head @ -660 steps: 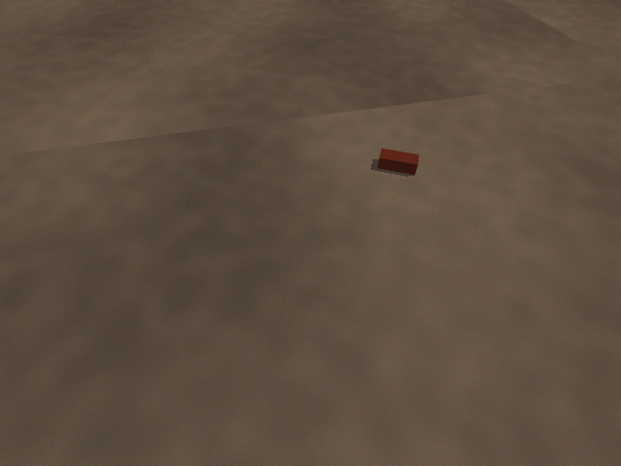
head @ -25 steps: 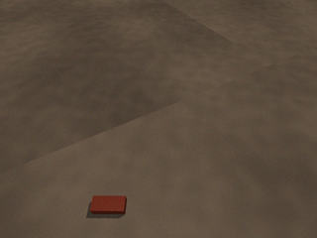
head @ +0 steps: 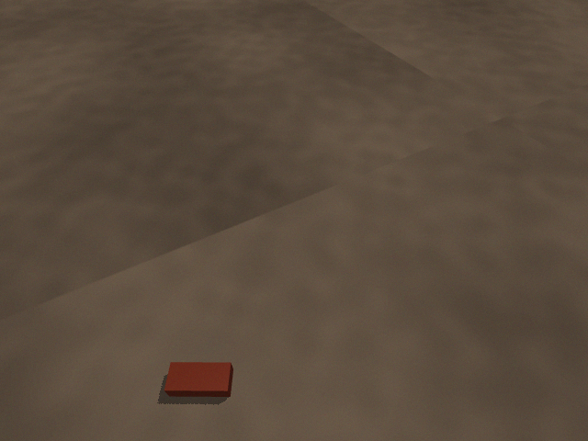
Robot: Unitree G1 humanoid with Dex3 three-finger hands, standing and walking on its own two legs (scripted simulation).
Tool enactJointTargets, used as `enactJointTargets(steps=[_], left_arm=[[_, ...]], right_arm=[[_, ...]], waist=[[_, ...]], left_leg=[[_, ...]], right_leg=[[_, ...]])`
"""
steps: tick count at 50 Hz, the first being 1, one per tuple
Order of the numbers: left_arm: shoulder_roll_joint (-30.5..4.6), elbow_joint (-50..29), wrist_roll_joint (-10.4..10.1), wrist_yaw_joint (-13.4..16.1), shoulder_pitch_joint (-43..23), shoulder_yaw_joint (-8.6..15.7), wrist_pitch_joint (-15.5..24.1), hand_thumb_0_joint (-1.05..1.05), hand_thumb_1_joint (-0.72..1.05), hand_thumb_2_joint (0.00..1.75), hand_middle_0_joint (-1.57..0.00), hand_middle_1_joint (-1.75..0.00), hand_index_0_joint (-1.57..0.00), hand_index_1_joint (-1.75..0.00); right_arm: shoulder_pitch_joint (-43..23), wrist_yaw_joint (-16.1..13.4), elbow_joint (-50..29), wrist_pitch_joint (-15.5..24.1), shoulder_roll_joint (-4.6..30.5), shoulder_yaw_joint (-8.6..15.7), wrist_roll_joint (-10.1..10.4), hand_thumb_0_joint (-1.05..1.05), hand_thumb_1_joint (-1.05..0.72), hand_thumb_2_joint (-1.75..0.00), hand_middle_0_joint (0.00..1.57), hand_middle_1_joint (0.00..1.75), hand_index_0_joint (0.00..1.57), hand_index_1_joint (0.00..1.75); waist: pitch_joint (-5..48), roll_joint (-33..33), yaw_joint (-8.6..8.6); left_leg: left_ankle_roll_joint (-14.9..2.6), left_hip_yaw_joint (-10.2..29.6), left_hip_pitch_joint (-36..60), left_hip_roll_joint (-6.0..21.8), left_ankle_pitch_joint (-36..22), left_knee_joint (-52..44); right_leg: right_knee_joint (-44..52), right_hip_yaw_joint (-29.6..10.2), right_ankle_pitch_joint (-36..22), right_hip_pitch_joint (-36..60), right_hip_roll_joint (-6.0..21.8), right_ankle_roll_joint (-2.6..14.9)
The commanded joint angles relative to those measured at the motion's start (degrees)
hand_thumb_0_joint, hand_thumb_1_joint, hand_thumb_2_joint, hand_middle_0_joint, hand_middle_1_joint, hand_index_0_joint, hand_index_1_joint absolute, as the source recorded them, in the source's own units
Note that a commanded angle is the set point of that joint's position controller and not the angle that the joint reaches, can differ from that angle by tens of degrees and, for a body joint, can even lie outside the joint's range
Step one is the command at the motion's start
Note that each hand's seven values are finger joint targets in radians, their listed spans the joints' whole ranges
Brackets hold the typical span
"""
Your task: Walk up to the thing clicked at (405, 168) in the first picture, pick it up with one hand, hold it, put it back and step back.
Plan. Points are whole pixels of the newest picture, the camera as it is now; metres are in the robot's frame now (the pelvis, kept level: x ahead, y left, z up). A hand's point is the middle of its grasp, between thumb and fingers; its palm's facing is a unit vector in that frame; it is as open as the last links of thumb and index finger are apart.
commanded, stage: stand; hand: left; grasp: from above
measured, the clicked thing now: (200, 379) +0.41 +0.31 -0.75
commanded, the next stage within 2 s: rise first in 0.10 s
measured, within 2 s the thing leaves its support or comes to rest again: neither
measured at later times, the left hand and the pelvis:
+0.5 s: hand (135, 437) +0.16 +0.25 -0.17, palm faces -0.05 -0.93 -0.37, open 10.0 cm; pelvis -0.01 +0.00 -0.03, yaw -1 degrees
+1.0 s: hand out of the picture +0.12 +0.27 -0.24, palm faces -0.19 -0.87 -0.46, open 14.1 cm; pelvis -0.02 +0.03 -0.10, yaw -1 degrees
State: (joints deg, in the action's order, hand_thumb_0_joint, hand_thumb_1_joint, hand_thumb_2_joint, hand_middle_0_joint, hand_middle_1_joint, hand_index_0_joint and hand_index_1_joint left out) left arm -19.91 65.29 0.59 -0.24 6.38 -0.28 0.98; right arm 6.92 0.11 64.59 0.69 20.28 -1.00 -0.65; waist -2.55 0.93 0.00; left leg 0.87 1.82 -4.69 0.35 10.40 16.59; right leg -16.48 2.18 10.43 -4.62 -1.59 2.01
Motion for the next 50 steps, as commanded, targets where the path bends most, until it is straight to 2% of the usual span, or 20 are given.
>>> enactJointTargets(steps=[1,4,10,11,12,13,14,16,18,19,21,22,23,24,29,31,34,35,43,50], left_arm=[[-12.9,-3.2,-0.2,1.1,-1.8,2.6,1.3,0.0,0.9,0.9,-0.2,-0.3,-0.2,-0.3],[-12.5,-3.1,-0.2,1.1,-1.8,2.5,1.2,0.0,0.9,0.9,-0.2,-0.3,-0.2,-0.3],[-12.7,-3.2,-0.1,1.1,-1.5,2.6,1.2,0.0,0.82,0.94,-0.16,-0.38,-0.16,-0.38],[-2.7,-23.3,-3.4,1.6,-21.6,2.7,6.3,0.0,0.74,0.94,-0.21,-0.46,-0.19,-0.46],[-5.7,-21.1,-3.3,1.8,-28.4,3.6,5.6,0.0,0.66,0.97,-0.16,-0.54,-0.14,-0.54],[-9.0,-8.1,-2.2,2.0,-16.6,6.2,2.7,0.0,0.58,1.0,-0.13,-0.62,-0.11,-0.62],[-10.3,-5.5,-1.4,1.1,-11.6,7.6,1.9,0.0,0.5,0.98,-0.1,-0.7,-0.09,-0.7],[-16.2,-12.0,0.9,0.4,-17.0,10.3,2.8,0.0,0.37,0.99,-0.05,-0.86,-0.07,-0.86],[-12.0,-4.3,4.2,-1.3,-7.3,10.1,1.2,0.0,0.21,0.99,0.0,-1.02,-0.05,-1.01],[-11.9,-4.6,5.5,-1.7,-3.3,11.0,0.6,0.0,0.14,1.01,0.0,-1.08,-0.04,-1.04],[-14.1,-12.9,6.4,-0.6,-4.1,13.7,-0.4,0.0,-0.02,1.0,-0.01,-1.09,-0.05,-1.05],[-11.8,-14.3,6.8,-0.1,-3.4,12.4,-1.7,0.0,-0.1,0.98,-0.03,-1.1,-0.06,-1.06],[-7.7,-10.9,7.0,0.3,0.0,10.2,-3.8,0.0,-0.18,0.96,-0.03,-1.11,-0.07,-1.06],[-9.1,-16.2,7.6,0.7,-5.2,10.1,-4.8,0.0,-0.26,1.0,-0.04,-1.07,-0.07,-1.05],[-7.7,-21.3,8.3,1.6,-4.2,9.8,-8.3,0.0,-0.55,1.0,-0.07,-1.05,-0.07,-1.05],[-8.8,-25.3,9.2,1.8,-3.9,11.0,-8.2,0.0,-0.54,0.99,-0.07,-1.05,-0.07,-1.04],[-8.3,-33.1,10.6,1.9,-3.2,10.5,-7.5,0.0,-0.56,1.0,-0.07,-1.05,-0.07,-1.05],[-9.5,-34.9,10.9,2.2,-1.7,11.9,-7.4,0.0,-0.56,1.0,-0.07,-1.04,-0.07,-1.04],[-7.5,-46.1,12.9,2.4,8.2,9.9,-10.6,0.0,-0.59,0.99,-0.09,-1.06,-0.09,-1.05],[-6.8,-48.9,14.7,2.8,11.4,9.5,-12.2,0.0,-0.58,0.97,-0.09,-1.05,-0.1,-1.04]], right_arm=[[-1.6,-1.0,-3.4,1.0,11.7,2.5,0.3,0.0,-0.9,-0.9,0.2,0.3,0.2,0.3],[-1.5,-1.0,-3.3,0.9,12.1,2.5,0.2,0.0,-0.9,-0.9,0.2,0.3,0.2,0.3],[-1.8,-1.0,-3.7,1.0,11.7,2.5,0.3,0.0,-0.89,-0.89,0.2,0.3,0.2,0.29],[-1.5,-2.2,-18.8,3.7,2.7,0.8,4.0,0.0,-0.96,-0.91,0.2,0.3,0.2,0.3],[1.5,-2.6,-15.3,3.7,4.2,0.8,4.0,0.0,-0.94,-0.91,0.2,0.3,0.2,0.3],[3.1,-2.9,-14.2,2.9,5.8,1.4,3.9,0.0,-0.94,-0.91,0.2,0.3,0.2,0.3],[3.6,-2.9,-16.2,2.2,6.0,2.2,3.7,0.0,-0.92,-0.9,0.2,0.3,0.2,0.3],[4.7,-3.5,-19.0,2.8,5.9,3.8,3.0,0.0,-0.93,-0.91,0.2,0.3,0.2,0.3],[6.8,-2.7,-20.7,2.8,5.0,4.9,2.1,0.0,-0.98,-0.92,0.2,0.3,0.2,0.3],[7.0,-2.4,-22.4,2.8,5.2,5.5,2.0,0.0,-0.98,-0.92,0.2,0.3,0.2,0.3],[7.0,-2.3,-25.8,2.8,4.5,6.0,2.0,0.0,-0.95,-0.91,0.2,0.3,0.2,0.3],[6.6,-2.1,-27.2,2.6,4.0,5.7,2.2,0.0,-0.94,-0.91,0.2,0.3,0.2,0.3],[6.2,-2.0,-28.0,2.5,3.7,5.3,2.3,0.0,-0.92,-0.9,0.2,0.3,0.2,0.3],[5.3,-2.1,-29.6,2.7,4.0,5.5,2.5,0.0,-0.92,-0.9,0.2,0.3,0.2,0.3],[5.1,-1.7,-33.1,4.2,3.3,5.6,2.5,0.0,-0.91,-0.9,0.2,0.3,0.2,0.3],[5.6,-1.5,-34.8,5.0,3.1,5.9,2.4,0.0,-0.89,-0.89,0.2,0.3,0.2,0.3],[5.8,-1.7,-36.4,6.3,2.6,6.1,2.1,0.0,-0.89,-0.89,0.2,0.3,0.2,0.3],[6.1,-1.9,-36.7,6.6,2.6,6.3,2.0,0.0,-0.9,-0.89,0.2,0.3,0.2,0.3],[5.7,-2.2,-39.3,7.9,2.1,6.3,1.6,0.0,-0.93,-0.9,0.2,0.3,0.2,0.3],[5.0,-2.0,-41.5,9.2,2.1,5.9,1.3,0.0,-0.94,-0.9,0.2,0.3,0.2,0.3]], waist=[[4.9,-1.4,-0.15],[3.2,-1.1,-0.07],[4.4,-1.5,-0.02],[0.5,1.5,-7.39],[3.3,-0.6,-5.49],[1.5,-2.7,-4.46],[1.4,-3.2,-2.29],[11.3,-3.4,-1.24],[14.4,-3.7,-1.26],[16.8,-2.5,0.65],[22.9,1.9,2.63],[22.1,2.4,2.46],[16.7,0.9,1.47],[17.2,0.4,1.01],[14.6,-1.9,-0.28],[17.0,-2.2,-0.55],[19.8,1.1,-0.93],[21.0,2.1,-0.77],[24.3,4.0,-1.34],[24.3,3.3,-1.7]], left_leg=[[-1.84,4.6,0.2,7.0,-10.8,-0.8],[-1.98,4.7,-0.5,6.9,-8.1,-1.2],[-1.94,4.7,0.3,7.0,-9.3,-1.0],[-1.92,-3.7,-6.8,-1.5,-2.5,3.4],[-2.2,-3.1,-7.2,-1.6,-1.2,4.6],[-2.37,-3.2,-9.9,-2.0,0.2,5.9],[-2.33,-3.3,-12.0,-1.6,-1.0,8.3],[-2.43,-3.0,-12.9,-1.8,-3.4,11.7],[-2.34,-2.5,-17.7,-2.2,-5.5,16.9],[-2.14,-2.5,-18.6,-2.6,-6.9,18.3],[-1.53,-2.7,-17.8,-3.1,-8.8,19.0],[-1.55,-2.8,-18.1,-3.0,-8.6,19.1],[-1.41,-2.6,-20.8,-3.1,-6.7,19.4],[-1.52,-2.4,-21.3,-2.8,-6.1,20.1],[-1.59,-1.6,-27.8,-1.5,1.0,26.0],[-1.84,-1.4,-29.9,-1.5,2.2,28.9],[-1.56,-1.1,-30.9,-1.1,1.1,32.4],[-1.37,-1.0,-30.8,-0.9,0.1,33.4],[-1.24,0.2,-32.6,-0.2,-4.4,38.5],[-1.04,2.2,-38.2,0.4,-1.6,42.6]], right_leg=[[2.0,-7.3,-13.6,2.1,9.6,-0.41],[2.9,-7.6,-10.0,0.7,9.4,-0.44],[2.6,-7.5,-11.9,1.4,9.4,-0.33],[-2.2,-2.9,-7.5,-12.5,2.7,-1.57],[-3.4,-2.2,-5.0,-9.5,2.5,-1.72],[-4.0,-1.6,-2.2,-10.7,2.1,-1.29],[-5.9,-1.1,-2.1,-12.2,1.9,-1.27],[-9.9,-2.1,-5.4,-10.4,2.5,-1.62],[-15.5,-2.1,-8.9,-12.6,2.5,-1.39],[-17.3,-2.2,-9.8,-11.9,2.3,-1.04],[-18.7,-2.6,-11.3,-9.6,2.2,-0.65],[-18.5,-2.5,-10.4,-10.4,2.0,-0.66],[-18.1,-2.2,-8.0,-13.5,1.7,-0.66],[-18.3,-2.1,-7.3,-14.7,1.6,-0.71],[-23.9,-0.9,1.9,-25.0,0.7,-0.56],[-27.0,-0.9,3.0,-26.9,0.7,-0.75],[-31.7,-1.0,2.3,-30.9,0.7,-0.48],[-33.0,-1.0,2.0,-31.8,0.6,-0.46],[-38.0,-0.7,0.3,-36.6,0.5,-0.27],[-43.7,0.2,3.9,-43.6,0.2,-0.04]])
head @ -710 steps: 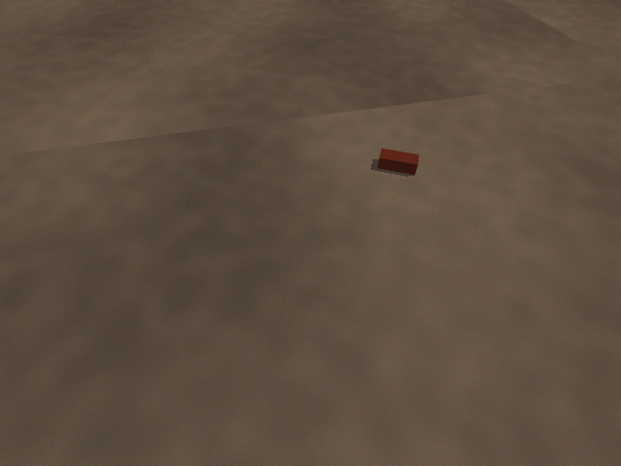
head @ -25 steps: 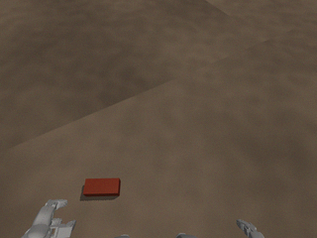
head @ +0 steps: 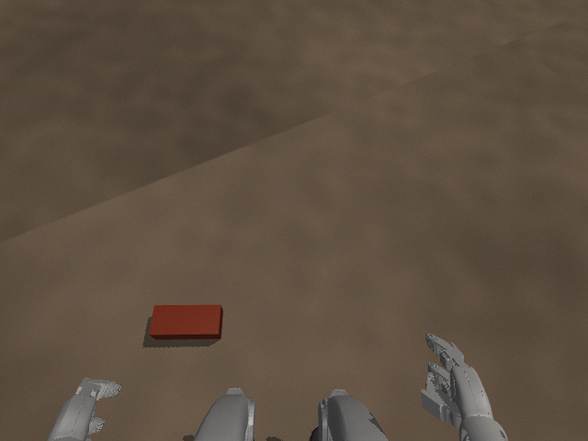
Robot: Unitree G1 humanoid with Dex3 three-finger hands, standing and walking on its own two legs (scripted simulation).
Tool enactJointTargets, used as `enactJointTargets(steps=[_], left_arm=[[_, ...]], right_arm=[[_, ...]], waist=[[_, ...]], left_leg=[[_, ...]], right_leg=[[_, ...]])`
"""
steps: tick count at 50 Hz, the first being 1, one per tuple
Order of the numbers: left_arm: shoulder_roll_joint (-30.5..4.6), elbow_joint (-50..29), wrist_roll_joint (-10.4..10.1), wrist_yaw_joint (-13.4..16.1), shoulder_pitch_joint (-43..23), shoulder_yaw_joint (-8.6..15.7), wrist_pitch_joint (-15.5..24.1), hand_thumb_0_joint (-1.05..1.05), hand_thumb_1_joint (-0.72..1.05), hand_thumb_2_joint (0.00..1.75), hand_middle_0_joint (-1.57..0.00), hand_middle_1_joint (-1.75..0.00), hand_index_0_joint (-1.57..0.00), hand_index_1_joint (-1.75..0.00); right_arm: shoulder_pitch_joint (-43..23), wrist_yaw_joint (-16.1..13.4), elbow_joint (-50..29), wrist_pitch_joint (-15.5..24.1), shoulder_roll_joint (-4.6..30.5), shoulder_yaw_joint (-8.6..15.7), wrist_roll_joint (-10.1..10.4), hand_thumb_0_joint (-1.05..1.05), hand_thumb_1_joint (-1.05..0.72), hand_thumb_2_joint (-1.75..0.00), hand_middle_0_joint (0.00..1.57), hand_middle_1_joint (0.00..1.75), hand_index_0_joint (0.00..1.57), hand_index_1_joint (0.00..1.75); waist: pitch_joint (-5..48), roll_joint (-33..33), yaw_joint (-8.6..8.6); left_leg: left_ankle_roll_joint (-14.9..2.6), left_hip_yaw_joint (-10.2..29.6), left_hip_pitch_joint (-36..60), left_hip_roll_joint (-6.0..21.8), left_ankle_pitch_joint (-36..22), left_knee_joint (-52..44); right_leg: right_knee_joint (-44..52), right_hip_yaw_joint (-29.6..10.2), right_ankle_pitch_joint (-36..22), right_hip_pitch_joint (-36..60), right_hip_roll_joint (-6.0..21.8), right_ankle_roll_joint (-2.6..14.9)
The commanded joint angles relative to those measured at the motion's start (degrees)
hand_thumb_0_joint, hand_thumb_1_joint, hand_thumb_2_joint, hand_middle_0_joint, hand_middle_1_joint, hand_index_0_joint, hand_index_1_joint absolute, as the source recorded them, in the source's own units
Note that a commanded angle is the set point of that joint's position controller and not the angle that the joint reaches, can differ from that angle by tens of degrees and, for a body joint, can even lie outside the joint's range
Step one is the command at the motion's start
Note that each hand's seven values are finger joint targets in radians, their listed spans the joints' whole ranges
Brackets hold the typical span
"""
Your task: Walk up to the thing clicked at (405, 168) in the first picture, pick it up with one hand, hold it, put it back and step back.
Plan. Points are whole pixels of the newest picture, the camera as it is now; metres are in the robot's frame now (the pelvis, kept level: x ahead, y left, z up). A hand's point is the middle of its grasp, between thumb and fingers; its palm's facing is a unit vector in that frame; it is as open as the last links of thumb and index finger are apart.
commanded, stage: rise first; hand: left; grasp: from above
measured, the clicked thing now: (188, 322) +0.42 +0.29 -0.65
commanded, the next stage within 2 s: approach in 2.00 s
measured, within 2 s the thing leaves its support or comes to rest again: neither
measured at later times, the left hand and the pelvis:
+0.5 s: hand (131, 390) +0.21 +0.29 -0.30, palm faces -0.43 -0.54 -0.72, open 14.0 cm; pelvis -0.06 -0.01 -0.17, yaw -1 degrees
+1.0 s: hand (146, 353) +0.30 +0.32 -0.44, palm faces -0.50 -0.18 -0.85, open 14.0 cm; pelvis -0.10 +0.00 -0.31, yaw -5 degrees
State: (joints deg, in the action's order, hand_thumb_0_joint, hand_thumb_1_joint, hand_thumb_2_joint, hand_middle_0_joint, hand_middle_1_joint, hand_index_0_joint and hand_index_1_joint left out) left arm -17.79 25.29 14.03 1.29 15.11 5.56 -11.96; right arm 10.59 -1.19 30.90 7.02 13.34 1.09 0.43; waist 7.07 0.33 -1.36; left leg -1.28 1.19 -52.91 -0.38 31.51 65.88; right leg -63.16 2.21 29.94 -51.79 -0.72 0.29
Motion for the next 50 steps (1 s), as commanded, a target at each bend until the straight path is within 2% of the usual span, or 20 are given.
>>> enactJointTargets(steps=[1,3,4,7,11,13,16,18,19,21,23,25,27,30,33,36,38,40,44,50], left_arm=[[-8.7,-8.9,1.6,1.3,3.4,3.8,0.6,0.0,-0.57,0.97,-0.08,-1.05,-0.09,-1.04],[-9.3,-11.0,2.1,1.4,4.2,4.3,0.8,0.0,-0.59,0.96,-0.1,-1.06,-0.11,-1.05],[-8.7,-11.3,2.0,1.3,4.8,4.0,0.8,0.0,-0.6,0.97,-0.1,-1.06,-0.1,-1.05],[-11.0,-11.2,3.6,1.5,-0.2,4.2,1.8,0.0,-0.61,0.97,-0.1,-1.07,-0.11,-1.06],[-14.7,-3.0,8.7,1.6,-9.2,5.7,6.4,0.0,-0.6,0.96,-0.1,-1.06,-0.11,-1.05],[-15.9,0.1,10.9,1.6,-11.4,6.4,9.2,0.0,-0.59,0.96,-0.1,-1.06,-0.1,-1.05],[-17.3,0.7,14.6,1.5,-16.6,4.9,13.7,0.0,-0.56,0.96,-0.09,-1.07,-0.1,-1.06],[-20.6,3.1,16.3,1.6,-19.3,6.7,16.4,0.0,-0.56,0.95,-0.11,-1.08,-0.12,-1.07],[-21.1,4.5,17.4,1.6,-21.0,6.6,17.8,0.0,-0.57,0.96,-0.12,-1.07,-0.12,-1.07],[-27.4,5.8,19.9,2.4,-24.1,10.3,19.9,0.0,-0.59,0.97,-0.11,-1.08,-0.12,-1.07],[-27.6,8.4,22.7,3.0,-26.1,9.7,21.3,0.0,-0.58,0.97,-0.11,-1.08,-0.12,-1.07],[-29.1,11.5,25.1,3.6,-32.0,9.9,22.6,0.0,-0.58,0.98,-0.11,-1.09,-0.12,-1.08],[-31.3,12.9,27.1,3.9,-37.6,10.0,24.0,0.0,-0.58,0.98,-0.1,-1.09,-0.11,-1.08],[-36.9,18.5,31.2,4.2,-44.5,11.4,26.1,0.0,-0.56,1.0,-0.09,-1.08,-0.1,-1.07],[-39.6,20.7,34.3,4.4,-50.3,12.0,28.4,0.0,-0.55,1.01,-0.08,-1.07,-0.09,-1.07],[-42.3,21.8,36.5,4.6,-54.7,12.1,30.5,0.0,-0.54,1.02,-0.07,-1.06,-0.08,-1.05],[-41.3,25.3,38.2,4.6,-56.1,10.9,31.8,0.0,-0.56,1.04,-0.06,-1.04,-0.06,-1.04],[-43.9,27.7,40.0,5.2,-56.7,11.9,33.1,0.0,-0.51,1.03,-0.05,-1.03,-0.05,-1.03],[-45.4,29.0,43.3,7.4,-60.3,11.8,35.8,0.0,-0.53,1.04,-0.05,-1.0,-0.04,-1.0],[-46.4,32.4,48.5,12.3,-63.7,11.8,37.6,0.0,-0.54,1.03,-0.05,-0.98,-0.04,-0.98]], right_arm=[[1.2,-0.6,-8.2,3.0,9.0,3.8,0.2,0.0,-0.92,-0.9,0.2,0.3,0.2,0.3],[0.9,-0.5,-8.8,3.5,8.8,3.7,0.2,0.0,-0.95,-0.91,0.2,0.3,0.2,0.3],[0.8,-0.4,-9.0,3.5,8.9,3.8,0.2,0.0,-0.95,-0.91,0.2,0.3,0.2,0.3],[0.2,-0.2,-8.6,4.1,9.4,3.6,0.4,0.0,-0.96,-0.91,0.2,0.3,0.2,0.3],[-1.2,0.4,-6.7,5.3,10.3,4.0,0.0,0.0,-0.96,-0.91,0.2,0.3,0.2,0.3],[-1.2,0.9,-5.8,5.8,10.9,4.2,-0.1,0.0,-0.94,-0.91,0.2,0.3,0.2,0.3],[-1.4,1.7,-4.3,6.5,11.7,4.6,0.0,0.0,-0.93,-0.91,0.2,0.3,0.2,0.3],[-1.5,2.2,-3.0,6.9,12.5,4.9,0.1,0.0,-0.94,-0.91,0.2,0.3,0.2,0.3],[-2.1,2.3,-2.5,7.0,12.7,5.1,0.0,0.0,-0.95,-0.91,0.2,0.3,0.2,0.3],[-1.9,2.5,-1.5,6.7,13.5,5.3,0.1,0.0,-0.96,-0.92,0.2,0.3,0.2,0.3],[-1.5,2.9,-0.4,6.0,13.5,5.5,0.1,0.0,-0.96,-0.91,0.2,0.3,0.2,0.3],[-1.1,3.2,0.5,5.5,13.6,5.7,0.0,0.0,-0.96,-0.91,0.2,0.3,0.2,0.3],[0.2,3.6,2.1,5.0,13.7,6.0,-0.2,0.0,-0.95,-0.91,0.2,0.3,0.2,0.3],[0.9,3.9,3.9,4.3,14.5,6.0,-0.7,0.0,-0.93,-0.91,0.2,0.3,0.2,0.3],[2.0,4.1,5.2,3.4,14.6,6.1,-1.0,0.0,-0.91,-0.9,0.2,0.3,0.2,0.3],[2.8,4.2,6.1,2.7,14.9,5.7,-1.6,0.0,-0.89,-0.9,0.2,0.3,0.2,0.3],[3.2,4.4,7.2,2.1,14.7,5.4,-1.9,0.0,-0.89,-0.9,0.2,0.3,0.2,0.3],[2.7,4.6,7.9,1.5,15.1,5.2,-2.4,0.0,-0.86,-0.89,0.2,0.3,0.2,0.3],[2.7,5.2,8.4,0.0,15.3,4.6,-3.2,0.0,-0.87,-0.89,0.2,0.3,0.2,0.3],[3.2,6.6,9.9,-2.1,16.4,4.4,-4.4,0.0,-0.88,-0.9,0.2,0.3,0.2,0.3]], waist=[[14.4,3.8,-0.07],[16.0,5.0,0.45],[16.5,4.6,0.1],[16.6,3.9,-1.14],[15.1,3.1,-1.36],[17.8,4.6,-0.7],[24.5,5.3,-0.6],[26.8,5.0,-0.05],[27.0,5.3,-0.32],[29.8,6.5,1.25],[32.6,4.7,1.36],[33.2,3.5,0.93],[36.2,2.2,0.72],[36.6,2.6,0.69],[39.0,1.9,0.54],[39.5,3.1,0.08],[37.1,3.2,-1.05],[35.5,4.4,-0.58],[33.6,6.7,-0.95],[34.1,14.1,-1.51]], left_leg=[[1.08,2.6,8.8,0.9,-21.2,-6.1],[1.04,2.3,8.0,0.7,-21.1,-4.6],[1.1,2.7,7.8,0.9,-21.2,-4.3],[0.96,3.0,3.8,0.9,-20.9,-0.6],[0.5,2.5,-7.3,0.3,-14.3,7.5],[0.8,2.3,-10.0,-0.1,-12.4,10.3],[0.48,1.4,-13.2,-0.6,-13.5,16.4],[0.34,1.2,-17.0,-0.7,-13.1,20.1],[0.37,1.3,-19.6,-0.8,-11.0,21.6],[0.44,1.3,-22.5,-0.9,-10.2,24.4],[0.03,0.4,-25.0,-1.1,-11.4,28.1],[-0.23,-0.3,-29.7,-1.3,-9.0,31.2],[-0.76,-0.8,-32.0,-1.3,-8.4,34.6],[-0.68,-0.9,-37.3,-1.2,-3.7,37.6],[-0.88,-1.2,-39.9,-1.2,-1.4,40.1],[-1.12,-1.0,-41.7,-1.2,1.2,42.0],[-1.17,-0.8,-43.9,-1.2,2.8,43.5],[-1.27,-0.4,-45.6,-1.3,4.9,44.5],[-1.27,0.8,-46.9,-1.3,7.4,45.3],[0.18,4.4,-41.5,-0.6,1.5,45.9]], right_leg=[[2.3,0.0,-14.7,2.8,-0.7,1.67],[0.6,-0.2,-14.7,1.5,-0.7,1.82],[-0.2,0.0,-14.3,0.5,-0.8,1.81],[-3.5,0.0,-14.0,-3.4,-0.8,1.8],[-11.4,-0.5,-9.5,-13.6,-0.5,1.87],[-15.1,-0.9,-7.9,-16.9,-0.2,1.93],[-20.1,-1.3,-9.6,-20.7,-0.4,1.81],[-23.3,-1.3,-9.4,-23.8,-0.4,1.8],[-24.9,-1.4,-7.9,-26.3,-0.4,1.85],[-27.8,-1.3,-7.3,-28.2,-0.2,1.87],[-29.7,-1.2,-8.4,-28.9,-0.4,1.79],[-31.2,-1.2,-6.7,-31.1,-0.4,1.67],[-32.3,-1.4,-6.6,-31.2,-0.4,1.37],[-35.4,-0.5,-2.1,-34.7,-0.3,1.25],[-37.2,-0.3,0.3,-36.4,-0.5,1.14],[-38.9,0.4,3.1,-38.7,-0.7,1.09],[-40.2,0.9,4.7,-41.8,-0.9,1.17],[-41.9,1.5,6.7,-44.5,-0.9,1.29],[-44.8,2.8,8.5,-48.9,-0.8,1.54],[-51.4,5.1,2.5,-57.4,-0.5,2.17]])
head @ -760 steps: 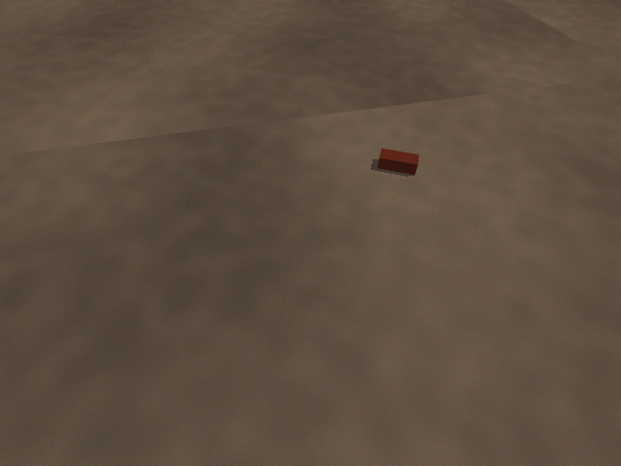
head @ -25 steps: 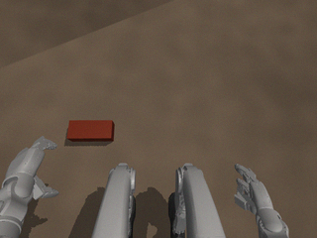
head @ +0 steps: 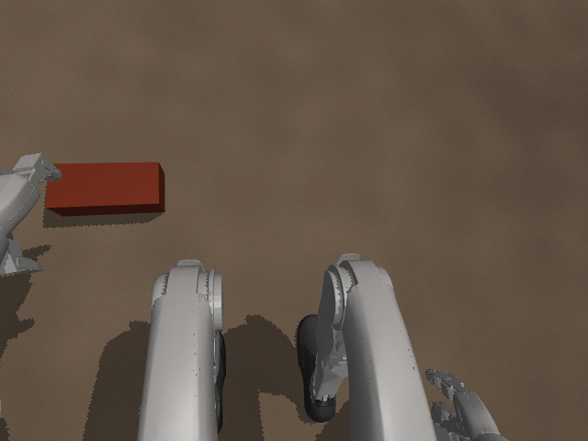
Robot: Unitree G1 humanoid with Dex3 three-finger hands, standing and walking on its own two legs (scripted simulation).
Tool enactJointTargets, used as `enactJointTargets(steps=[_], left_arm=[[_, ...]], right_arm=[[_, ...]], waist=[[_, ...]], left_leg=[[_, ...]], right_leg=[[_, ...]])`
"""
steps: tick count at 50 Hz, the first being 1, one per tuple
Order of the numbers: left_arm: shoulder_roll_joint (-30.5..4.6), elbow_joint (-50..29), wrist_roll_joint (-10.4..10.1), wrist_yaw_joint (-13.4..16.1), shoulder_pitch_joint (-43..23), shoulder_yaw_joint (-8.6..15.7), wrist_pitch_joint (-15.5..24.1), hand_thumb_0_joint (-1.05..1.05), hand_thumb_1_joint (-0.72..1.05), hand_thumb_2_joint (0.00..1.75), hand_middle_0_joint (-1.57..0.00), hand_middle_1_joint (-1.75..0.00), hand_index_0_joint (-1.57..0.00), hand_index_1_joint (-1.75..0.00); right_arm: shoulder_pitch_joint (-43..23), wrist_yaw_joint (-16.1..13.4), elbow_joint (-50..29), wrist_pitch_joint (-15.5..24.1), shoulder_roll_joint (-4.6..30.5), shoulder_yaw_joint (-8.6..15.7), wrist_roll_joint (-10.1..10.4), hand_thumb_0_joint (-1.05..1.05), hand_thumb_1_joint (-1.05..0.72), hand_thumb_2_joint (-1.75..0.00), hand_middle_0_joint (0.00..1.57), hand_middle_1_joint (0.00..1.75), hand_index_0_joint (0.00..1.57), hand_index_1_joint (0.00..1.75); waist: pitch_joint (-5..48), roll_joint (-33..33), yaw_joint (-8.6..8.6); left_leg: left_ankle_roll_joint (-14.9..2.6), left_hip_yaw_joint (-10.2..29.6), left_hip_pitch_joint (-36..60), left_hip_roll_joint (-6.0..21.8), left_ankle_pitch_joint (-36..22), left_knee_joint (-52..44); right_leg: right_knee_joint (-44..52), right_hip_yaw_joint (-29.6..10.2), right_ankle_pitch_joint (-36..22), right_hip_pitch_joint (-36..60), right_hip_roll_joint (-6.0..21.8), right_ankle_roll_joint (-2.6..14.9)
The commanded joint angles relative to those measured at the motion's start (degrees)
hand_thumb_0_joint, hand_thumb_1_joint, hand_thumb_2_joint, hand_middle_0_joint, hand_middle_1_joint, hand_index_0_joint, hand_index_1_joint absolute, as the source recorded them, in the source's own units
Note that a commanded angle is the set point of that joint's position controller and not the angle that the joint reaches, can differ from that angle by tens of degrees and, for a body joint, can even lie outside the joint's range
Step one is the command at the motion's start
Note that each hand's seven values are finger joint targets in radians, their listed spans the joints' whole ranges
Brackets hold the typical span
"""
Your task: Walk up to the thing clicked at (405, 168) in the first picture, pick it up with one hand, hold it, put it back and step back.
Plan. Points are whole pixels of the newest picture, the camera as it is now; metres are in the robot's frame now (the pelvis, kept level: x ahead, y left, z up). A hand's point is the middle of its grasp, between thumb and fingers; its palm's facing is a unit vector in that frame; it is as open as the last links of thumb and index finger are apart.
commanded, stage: rise first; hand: left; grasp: from above
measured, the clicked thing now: (110, 189) +0.49 +0.33 -0.35
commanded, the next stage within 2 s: approach in 1.00 s
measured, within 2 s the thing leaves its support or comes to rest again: neither
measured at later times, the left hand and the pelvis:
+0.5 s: hand (41, 210) +0.41 +0.37 -0.19, palm faces -0.48 -0.07 -0.88, open 13.9 cm; pelvis +0.01 +0.00 -0.04, yaw -1 degrees
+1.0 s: hand (55, 205) +0.42 +0.36 -0.22, palm faces -0.47 -0.08 -0.88, open 14.0 cm; pelvis +0.02 +0.00 -0.05, yaw -2 degrees
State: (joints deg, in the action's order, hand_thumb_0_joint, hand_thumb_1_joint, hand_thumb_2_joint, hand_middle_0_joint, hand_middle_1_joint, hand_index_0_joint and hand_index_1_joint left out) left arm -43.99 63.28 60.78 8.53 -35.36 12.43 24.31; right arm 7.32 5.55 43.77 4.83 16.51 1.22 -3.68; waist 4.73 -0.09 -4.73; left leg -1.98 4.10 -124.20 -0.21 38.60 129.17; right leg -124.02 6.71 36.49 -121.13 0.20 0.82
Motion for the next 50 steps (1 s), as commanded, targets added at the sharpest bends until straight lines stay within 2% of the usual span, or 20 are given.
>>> enactJointTargets(steps=[1,4,6,8,10,12,16,21,22,23,24,25,27,30,31,32,34,37,43,50], left_arm=[[-21.3,-5.6,3.0,6.1,-13.9,5.7,1.2,0.0,-0.54,1.03,-0.05,-0.97,-0.05,-0.98],[-19.4,-3.8,5.4,8.4,-17.1,3.5,1.0,0.0,-0.54,1.03,-0.05,-0.97,-0.04,-0.97],[-20.0,-1.5,6.6,9.9,-17.9,3.5,0.6,0.0,-0.53,1.01,-0.05,-0.97,-0.05,-0.97],[-19.5,-0.6,7.9,10.7,-19.9,2.6,0.5,0.0,-0.54,1.01,-0.06,-0.96,-0.05,-0.97],[-20.7,0.7,9.1,11.5,-21.1,2.9,0.5,0.0,-0.52,1.0,-0.06,-0.96,-0.06,-0.96],[-19.9,2.4,9.8,11.9,-22.5,1.6,0.3,0.0,-0.51,0.98,-0.07,-0.97,-0.07,-0.96],[-22.8,4.2,11.7,12.9,-23.4,2.9,0.6,0.0,-0.49,0.96,-0.1,-0.96,-0.1,-0.96],[-24.2,5.2,13.1,13.9,-23.7,3.5,1.5,0.0,-0.48,0.95,-0.11,-0.96,-0.11,-0.96],[-27.2,6.1,13.7,14.4,-22.6,5.9,1.6,0.0,-0.48,0.95,-0.11,-0.96,-0.11,-0.96],[-24.2,6.7,13.9,14.3,-21.6,4.0,1.6,0.0,-0.48,0.95,-0.11,-0.95,-0.11,-0.95],[-24.0,6.1,14.0,14.4,-23.0,3.6,1.8,0.0,-0.48,0.95,-0.11,-0.96,-0.11,-0.96],[-23.3,5.8,13.9,14.5,-22.9,3.4,2.0,0.0,-0.49,0.95,-0.11,-0.96,-0.11,-0.96],[-25.9,6.3,13.9,15.0,-23.1,5.1,2.2,0.0,-0.48,0.95,-0.11,-0.97,-0.11,-0.96],[-26.4,6.1,14.3,15.7,-23.8,5.5,2.3,0.0,-0.49,0.95,-0.1,-0.98,-0.1,-0.97],[-24.1,7.8,14.3,15.8,-23.1,3.9,2.0,0.0,-0.5,0.96,-0.1,-0.98,-0.1,-0.97],[-24.2,6.5,14.1,16.0,-24.8,3.9,2.2,0.0,-0.5,0.97,-0.09,-0.99,-0.09,-0.98],[-25.8,8.4,14.6,16.4,-22.5,5.3,1.5,0.0,-0.52,0.98,-0.07,-1.0,-0.08,-1.0],[-24.7,8.6,15.0,16.4,-23.0,3.8,1.2,0.0,-0.54,0.99,-0.07,-1.02,-0.07,-1.01],[-25.6,7.7,14.3,16.9,-25.1,4.3,0.6,0.0,-0.55,1.01,-0.06,-1.02,-0.06,-1.02],[-26.3,9.6,14.0,16.6,-24.7,4.5,0.7,0.0,-0.55,1.01,-0.06,-1.03,-0.06,-1.02]], right_arm=[[7.1,0.0,-2.9,-0.5,13.5,4.3,-0.6,0.0,-0.89,-0.9,0.2,0.3,0.2,0.3],[6.9,0.6,-2.7,-1.8,13.9,4.4,-1.1,0.0,-0.89,-0.9,0.2,0.3,0.2,0.3],[6.8,0.9,-2.3,-2.5,14.4,4.7,-1.6,0.0,-0.89,-0.9,0.2,0.3,0.2,0.3],[7.5,1.1,-2.1,-2.9,14.0,4.3,-2.1,0.0,-0.89,-0.9,0.2,0.3,0.2,0.3],[7.8,1.4,-2.0,-3.3,14.0,4.3,-2.5,0.0,-0.89,-0.9,0.2,0.3,0.2,0.3],[7.7,1.6,-2.1,-3.5,13.8,4.2,-2.9,0.0,-0.9,-0.9,0.2,0.3,0.2,0.3],[7.8,1.6,-2.0,-3.9,13.5,3.6,-3.4,0.0,-0.9,-0.9,0.2,0.3,0.2,0.3],[7.9,1.7,-1.7,-4.5,13.5,3.2,-4.5,0.0,-0.91,-0.9,0.2,0.3,0.2,0.3],[8.5,1.7,-1.2,-4.8,13.6,3.1,-4.6,0.0,-0.91,-0.9,0.2,0.3,0.2,0.3],[8.1,1.9,-1.7,-4.9,13.8,3.1,-5.0,0.0,-0.91,-0.9,0.2,0.3,0.2,0.3],[8.3,2.0,-1.7,-4.9,13.8,3.0,-5.1,0.0,-0.91,-0.9,0.2,0.3,0.2,0.3],[8.2,2.1,-1.5,-5.0,13.8,2.9,-5.3,0.0,-0.91,-0.9,0.2,0.3,0.2,0.3],[8.0,2.1,-1.6,-5.0,14.3,3.0,-5.4,0.0,-0.91,-0.9,0.2,0.3,0.2,0.3],[7.8,2.1,-1.7,-5.1,14.3,3.1,-5.7,0.0,-0.9,-0.9,0.2,0.3,0.2,0.3],[7.6,2.2,-1.3,-5.0,13.9,2.5,-5.8,0.0,-0.91,-0.9,0.2,0.3,0.2,0.3],[7.5,2.3,-1.4,-5.0,14.1,2.6,-5.8,0.0,-0.9,-0.9,0.2,0.3,0.2,0.3],[7.8,2.3,-1.3,-4.9,14.4,2.6,-5.9,0.0,-0.91,-0.9,0.2,0.3,0.2,0.3],[8.3,2.4,-0.9,-4.8,14.5,2.3,-6.0,0.0,-0.91,-0.9,0.2,0.3,0.2,0.3],[8.4,2.6,-1.0,-4.5,14.7,2.0,-6.4,0.0,-0.91,-0.9,0.2,0.3,0.2,0.3],[8.3,2.5,-0.7,-4.4,14.3,1.3,-6.5,0.0,-0.91,-0.9,0.2,0.3,0.2,0.3]], waist=[[37.6,14.5,2.31],[37.1,15.9,0.6],[36.6,15.4,0.33],[36.5,15.5,-0.42],[36.9,14.6,-0.73],[35.8,13.6,-1.66],[36.9,12.6,-1.09],[38.4,12.2,-1.64],[38.8,11.8,-1.18],[38.4,11.8,-1.5],[38.0,12.7,-2.33],[38.1,13.0,-1.8],[38.4,13.7,-1.89],[37.8,14.9,-2.01],[35.8,14.9,-1.8],[36.2,15.8,-2.74],[36.5,15.1,-1.83],[36.5,16.7,-2.38],[36.1,16.4,-3.22],[36.5,14.4,-3.14]], left_leg=[[0.97,1.8,31.3,-0.7,-7.4,-17.2],[1.35,3.1,32.4,-0.5,-8.5,-16.3],[1.42,4.0,32.7,-0.5,-8.9,-15.7],[1.15,3.1,32.1,-0.6,-9.4,-14.3],[0.81,2.2,30.3,-0.8,-9.5,-12.8],[0.49,1.7,27.9,-0.9,-7.6,-12.0],[-0.07,0.2,26.0,-1.5,-7.4,-9.9],[-0.63,-1.1,24.8,-1.6,-11.7,-6.7],[-0.69,-1.0,24.4,-1.7,-12.1,-6.7],[-0.64,-0.6,25.8,-1.4,-13.2,-6.6],[-0.58,-0.5,25.9,-1.3,-13.7,-6.3],[-0.43,0.0,27.0,-1.3,-14.0,-6.5],[-0.39,0.3,26.8,-1.2,-14.2,-6.2],[-0.28,0.8,26.3,-0.9,-12.2,-6.6],[-0.21,0.8,26.1,-1.0,-11.0,-6.6],[-0.11,1.2,25.8,-0.8,-10.8,-6.7],[-0.1,1.4,27.1,-0.8,-11.7,-6.5],[0.13,1.7,28.2,-0.8,-13.2,-6.4],[-0.03,1.6,26.3,-0.8,-11.9,-5.9],[-0.51,0.5,23.7,-1.1,-11.6,-4.1]], right_leg=[[9.0,0.8,-4.9,11.7,-1.4,1.71],[7.4,1.3,-5.4,7.9,-1.1,1.61],[6.5,1.4,-5.4,6.1,-0.9,1.48],[6.7,1.2,-5.6,6.4,-0.8,1.45],[6.8,1.0,-6.0,7.7,-0.9,1.3],[6.8,0.9,-5.1,7.5,-0.9,1.24],[6.8,0.7,-5.4,9.8,-1.4,1.24],[5.9,0.6,-8.8,12.1,-1.8,0.86],[5.8,0.5,-9.1,13.1,-2.0,0.94],[5.4,0.7,-9.5,11.9,-1.9,0.9],[5.0,0.9,-9.9,11.3,-1.9,0.9],[4.8,1.1,-9.8,10.1,-1.9,0.96],[4.2,1.2,-10.0,10.1,-2.0,0.98],[3.4,1.6,-8.5,8.6,-2.0,1.19],[3.7,1.5,-7.1,6.9,-2.0,1.21],[3.1,1.9,-7.1,6.5,-2.0,1.13],[2.9,1.9,-7.7,6.4,-1.9,1.08],[2.3,2.2,-8.6,5.3,-2.0,1.09],[2.3,2.1,-8.5,6.2,-1.9,0.93],[2.9,1.8,-9.1,8.4,-2.3,0.98]])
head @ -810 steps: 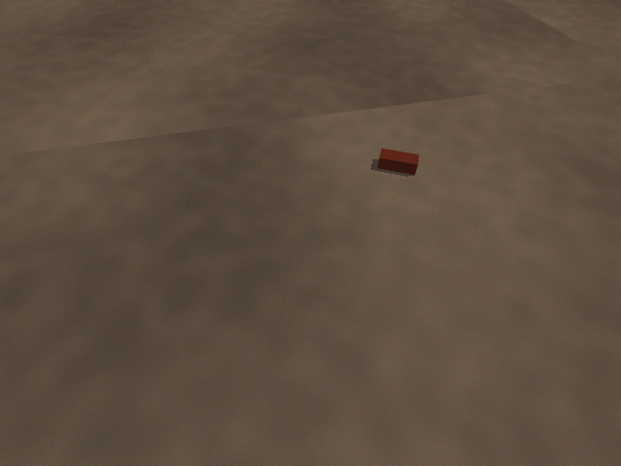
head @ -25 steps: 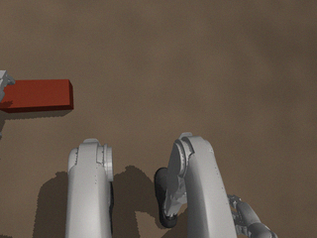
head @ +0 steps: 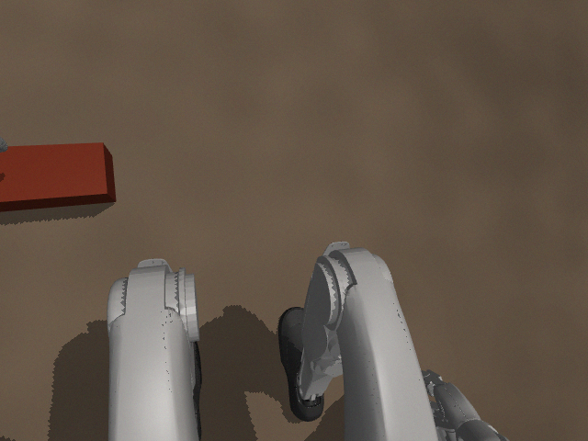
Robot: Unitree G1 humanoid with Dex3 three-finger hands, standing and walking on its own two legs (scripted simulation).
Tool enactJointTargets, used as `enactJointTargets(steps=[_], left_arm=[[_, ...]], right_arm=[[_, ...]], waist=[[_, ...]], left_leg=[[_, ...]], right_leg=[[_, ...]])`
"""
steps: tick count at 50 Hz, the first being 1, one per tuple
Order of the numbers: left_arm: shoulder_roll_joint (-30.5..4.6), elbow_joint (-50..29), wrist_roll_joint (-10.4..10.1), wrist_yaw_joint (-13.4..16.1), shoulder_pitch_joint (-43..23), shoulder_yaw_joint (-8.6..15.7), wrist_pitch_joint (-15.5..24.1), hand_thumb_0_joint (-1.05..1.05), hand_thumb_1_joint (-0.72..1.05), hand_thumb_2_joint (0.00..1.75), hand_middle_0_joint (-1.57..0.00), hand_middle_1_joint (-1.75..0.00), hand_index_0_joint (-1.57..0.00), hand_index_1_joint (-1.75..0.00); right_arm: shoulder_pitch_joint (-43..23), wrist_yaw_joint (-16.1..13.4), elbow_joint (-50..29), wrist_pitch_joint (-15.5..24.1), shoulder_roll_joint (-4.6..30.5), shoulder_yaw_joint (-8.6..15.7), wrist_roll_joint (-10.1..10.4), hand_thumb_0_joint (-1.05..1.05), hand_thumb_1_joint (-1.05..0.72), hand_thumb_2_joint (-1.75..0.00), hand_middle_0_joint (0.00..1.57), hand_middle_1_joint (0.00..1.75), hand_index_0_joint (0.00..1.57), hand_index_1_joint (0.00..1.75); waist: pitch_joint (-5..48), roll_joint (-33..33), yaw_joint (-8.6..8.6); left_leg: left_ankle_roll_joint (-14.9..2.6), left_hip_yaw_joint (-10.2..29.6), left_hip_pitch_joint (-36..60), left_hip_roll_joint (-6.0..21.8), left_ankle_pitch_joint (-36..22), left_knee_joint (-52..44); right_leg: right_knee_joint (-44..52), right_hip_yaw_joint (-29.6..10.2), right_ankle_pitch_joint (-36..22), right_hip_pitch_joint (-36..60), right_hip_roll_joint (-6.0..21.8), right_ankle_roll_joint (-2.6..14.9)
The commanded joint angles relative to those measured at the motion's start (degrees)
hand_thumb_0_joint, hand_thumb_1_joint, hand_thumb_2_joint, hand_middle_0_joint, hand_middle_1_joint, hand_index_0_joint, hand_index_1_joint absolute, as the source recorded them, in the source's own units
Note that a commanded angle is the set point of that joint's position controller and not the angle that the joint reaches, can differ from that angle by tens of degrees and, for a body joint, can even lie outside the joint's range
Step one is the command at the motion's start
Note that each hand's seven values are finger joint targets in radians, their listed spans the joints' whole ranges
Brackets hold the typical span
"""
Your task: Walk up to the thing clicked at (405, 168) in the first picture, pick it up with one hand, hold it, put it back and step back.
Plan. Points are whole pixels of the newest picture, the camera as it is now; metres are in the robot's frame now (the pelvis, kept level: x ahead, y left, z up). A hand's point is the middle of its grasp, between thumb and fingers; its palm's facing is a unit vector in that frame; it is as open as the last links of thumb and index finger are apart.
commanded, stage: approach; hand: left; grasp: from above
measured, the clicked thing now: (43, 177) +0.46 +0.35 -0.29
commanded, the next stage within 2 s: rest palm in 1.02 s
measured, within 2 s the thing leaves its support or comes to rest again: neither
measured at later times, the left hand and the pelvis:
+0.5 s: hand (39, 158) +0.46 +0.31 -0.19, palm faces -0.35 -0.06 -0.93, open 13.9 cm; pelvis +0.00 +0.00 -0.01, yaw -1 degrees
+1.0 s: hand (20, 207) +0.40 +0.34 -0.21, palm faces -0.51 -0.14 -0.85, open 13.8 cm; pelvis -0.01 +0.00 -0.01, yaw -1 degrees
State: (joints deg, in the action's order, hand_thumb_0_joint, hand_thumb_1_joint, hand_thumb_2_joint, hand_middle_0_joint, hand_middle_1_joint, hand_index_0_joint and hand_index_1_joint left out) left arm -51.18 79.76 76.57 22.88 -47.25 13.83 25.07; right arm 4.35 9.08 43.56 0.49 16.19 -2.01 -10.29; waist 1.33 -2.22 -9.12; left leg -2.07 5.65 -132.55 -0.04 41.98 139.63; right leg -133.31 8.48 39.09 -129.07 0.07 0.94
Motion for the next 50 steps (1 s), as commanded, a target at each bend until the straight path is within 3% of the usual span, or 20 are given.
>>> enactJointTargets(steps=[1,5,6,11,12,14,18,23,28,29,31,33,37,40,41,44,46,48,50], left_arm=[[-19.6,-6.6,-1.8,2.5,-12.7,3.3,0.0,0.0,-0.55,1.01,-0.06,-1.03,-0.06,-1.03],[-19.5,-6.7,-1.8,2.5,-13.1,3.0,0.5,0.0,-0.61,1.07,-0.07,-1.0,-0.04,-1.03],[-19.1,-5.6,-1.5,2.5,-12.3,3.2,0.4,0.0,-0.53,0.99,-0.06,-1.08,-0.08,-1.05],[-13.9,-4.8,-0.8,3.3,-19.9,-2.5,1.2,0.0,-0.5,0.94,-0.06,-1.1,-0.09,-1.07],[-13.6,-4.6,-0.7,3.8,-19.8,-2.8,1.0,0.0,-0.5,0.94,-0.06,-1.1,-0.09,-1.07],[-11.9,-5.9,-0.4,4.9,-22.4,-4.4,0.5,0.0,-0.49,0.94,-0.06,-1.1,-0.09,-1.07],[-11.7,-8.3,0.2,8.2,-25.5,-4.8,-2.5,0.0,-0.53,0.97,-0.06,-1.09,-0.08,-1.07],[-14.3,-5.6,0.3,10.3,-26.7,-1.4,-10.0,0.0,-0.57,1.01,-0.06,-1.06,-0.07,-1.05],[-14.1,0.0,-1.0,6.9,-24.6,-3.7,-16.0,0.0,-0.57,1.0,-0.07,-1.06,-0.07,-1.06],[-14.7,1.1,-1.7,5.6,-21.8,-3.0,-16.9,0.0,-0.57,1.01,-0.07,-1.05,-0.07,-1.05],[-14.8,1.0,-3.9,2.7,-19.6,-4.0,-17.3,0.0,-0.57,1.01,-0.07,-1.06,-0.07,-1.06],[-15.4,1.4,-5.0,-1.0,-16.7,-4.5,-17.2,0.0,-0.54,0.98,-0.07,-1.09,-0.08,-1.07],[-16.2,1.7,-8.6,-6.2,-13.6,-4.4,-13.9,0.0,-0.51,0.95,-0.07,-1.12,-0.1,-1.09],[-15.0,0.4,-10.7,-6.9,-14.2,-4.6,-7.9,0.0,-0.5,0.93,-0.07,-1.13,-0.1,-1.1],[-15.7,-1.3,-10.3,-6.6,-15.7,-4.4,-5.4,0.0,-0.51,0.94,-0.07,-1.13,-0.1,-1.1],[-18.7,-6.7,-8.8,-4.2,-20.3,-2.1,2.0,0.0,-0.51,0.94,-0.06,-1.11,-0.09,-1.08],[-20.1,-13.5,-6.8,-1.0,-21.9,-1.0,5.8,0.0,-0.53,0.96,-0.06,-1.08,-0.08,-1.06],[-18.1,-15.8,-4.4,3.4,-18.7,-0.7,6.4,0.0,-0.52,0.96,-0.06,-1.07,-0.08,-1.05],[-17.6,-15.2,-1.5,7.6,-20.3,0.3,5.6,0.0,-0.53,0.98,-0.06,-1.05,-0.07,-1.03]], right_arm=[[11.0,-1.0,-0.4,0.0,14.4,4.4,0.1,0.0,-0.91,-0.9,0.2,0.3,0.2,0.3],[11.1,-1.0,-0.3,-0.1,14.4,4.2,-0.1,0.0,-0.91,-0.91,0.2,0.3,0.2,0.3],[11.5,-0.9,-0.3,-0.1,14.7,3.9,-0.5,0.0,-0.9,-0.9,0.2,0.3,0.2,0.3],[11.9,-0.7,0.7,0.4,14.8,3.8,-0.5,0.0,-0.91,-0.9,0.2,0.3,0.2,0.3],[12.2,-0.9,0.8,0.7,14.7,3.8,-0.5,0.0,-0.91,-0.9,0.2,0.3,0.2,0.3],[13.0,-0.8,0.8,1.2,15.2,3.8,-0.5,0.0,-0.91,-0.9,0.2,0.3,0.2,0.3],[13.4,-1.1,0.3,2.0,15.4,4.2,0.1,0.0,-0.91,-0.9,0.2,0.3,0.2,0.3],[14.1,-1.1,-0.8,2.3,15.5,3.8,1.0,0.0,-0.92,-0.9,0.2,0.3,0.2,0.3],[14.4,-1.0,-2.5,2.1,15.1,2.1,2.6,0.0,-0.92,-0.9,0.2,0.3,0.2,0.3],[15.1,-0.8,-3.1,2.1,15.4,2.0,2.8,0.0,-0.92,-0.9,0.2,0.3,0.2,0.3],[14.3,-0.9,-4.1,2.0,14.9,1.7,3.5,0.0,-0.92,-0.9,0.2,0.3,0.2,0.3],[14.8,-0.8,-4.6,1.9,15.5,1.2,4.2,0.0,-0.92,-0.9,0.2,0.3,0.2,0.3],[14.5,-1.1,-4.5,1.1,15.9,-0.1,4.3,0.0,-0.91,-0.9,0.2,0.3,0.2,0.3],[13.6,-1.4,-3.7,0.8,15.6,-0.9,3.2,0.0,-0.91,-0.9,0.2,0.3,0.2,0.3],[13.6,-1.4,-3.6,0.8,15.9,-1.2,2.8,0.0,-0.91,-0.9,0.2,0.3,0.2,0.3],[13.7,-1.4,-2.8,0.8,15.9,-1.0,0.8,0.0,-0.91,-0.9,0.2,0.3,0.2,0.3],[13.1,-1.4,-2.5,0.6,16.0,-0.3,0.1,0.0,-0.91,-0.9,0.2,0.3,0.2,0.3],[10.9,-1.4,-2.5,0.2,16.7,0.6,-0.6,0.0,-0.9,-0.89,0.2,0.3,0.2,0.3],[10.1,-1.2,-1.7,0.3,17.2,1.9,-1.2,0.0,-0.9,-0.89,0.2,0.3,0.2,0.3]], waist=[[39.2,16.6,1.39],[39.1,15.8,0.8],[39.1,16.0,0.53],[37.1,17.4,-3.31],[37.7,17.6,-2.67],[38.3,19.8,-4.22],[41.6,23.4,-4.23],[43.2,26.9,-3.73],[40.8,21.9,-3.96],[40.1,20.1,-3.73],[40.2,17.0,-3.47],[37.5,13.8,-4.23],[35.8,7.8,-4.84],[35.1,7.0,-4.99],[35.0,8.0,-5.6],[36.1,13.7,-4.89],[40.9,20.7,-4.25],[41.9,25.4,-3.22],[41.4,28.8,-3.72]], left_leg=[[-0.59,-1.8,30.6,-1.5,-14.7,-14.0],[-0.76,-1.8,29.3,-1.5,-15.0,-13.5],[-0.65,-1.2,30.7,-1.3,-16.1,-13.7],[-0.41,-0.1,30.5,-0.9,-14.8,-13.3],[-0.33,-0.1,31.5,-0.9,-14.4,-13.3],[0.12,0.6,33.7,-0.5,-14.7,-13.8],[0.7,0.5,36.1,-0.1,-14.8,-14.9],[1.43,0.1,37.7,0.2,-18.7,-16.6],[-0.16,-1.8,31.6,-0.8,-18.0,-15.6],[-0.48,-2.0,30.4,-1.0,-17.8,-15.7],[-1.19,-2.5,26.9,-1.2,-16.4,-15.5],[-1.57,-2.5,24.2,-1.4,-16.2,-14.9],[-2.28,-3.3,18.6,-1.7,-14.2,-13.4],[-1.96,-3.0,17.5,-1.6,-12.3,-11.9],[-1.62,-2.7,17.8,-1.5,-12.5,-11.2],[-0.6,-2.2,22.8,-1.1,-12.4,-10.0],[0.38,-1.7,30.2,-0.4,-13.7,-9.9],[1.34,-0.5,35.6,0.1,-14.9,-11.8],[2.42,1.4,39.3,0.6,-16.1,-14.0]], right_leg=[[12.3,-0.3,-11.8,17.3,-2.1,0.81],[12.1,-0.3,-12.3,18.3,-2.2,0.71],[11.8,0.0,-12.7,17.7,-2.2,0.69],[11.3,1.1,-12.0,14.3,-2.6,0.8],[11.6,1.0,-11.7,14.0,-2.6,0.9],[10.8,1.6,-11.9,12.6,-2.5,0.74],[10.3,1.6,-12.9,12.2,-2.5,0.8],[9.4,1.1,-16.2,12.4,-1.8,1.13],[11.9,-0.2,-18.0,17.4,-2.0,1.26],[12.5,-0.6,-17.9,19.2,-1.7,1.04],[13.3,-1.2,-17.4,22.7,-1.9,0.7],[13.4,-1.6,-17.3,24.2,-1.8,0.29],[14.8,-2.1,-16.3,29.1,-1.9,-0.57],[15.1,-1.7,-14.4,29.6,-2.6,-0.65],[14.7,-1.4,-13.8,29.2,-2.7,-0.35],[14.3,-1.2,-11.6,26.6,-3.2,0.24],[13.2,-0.9,-11.8,23.8,-3.5,0.85],[10.7,0.8,-11.6,18.7,-3.5,1.39],[8.2,2.1,-11.8,13.4,-2.9,1.61]])
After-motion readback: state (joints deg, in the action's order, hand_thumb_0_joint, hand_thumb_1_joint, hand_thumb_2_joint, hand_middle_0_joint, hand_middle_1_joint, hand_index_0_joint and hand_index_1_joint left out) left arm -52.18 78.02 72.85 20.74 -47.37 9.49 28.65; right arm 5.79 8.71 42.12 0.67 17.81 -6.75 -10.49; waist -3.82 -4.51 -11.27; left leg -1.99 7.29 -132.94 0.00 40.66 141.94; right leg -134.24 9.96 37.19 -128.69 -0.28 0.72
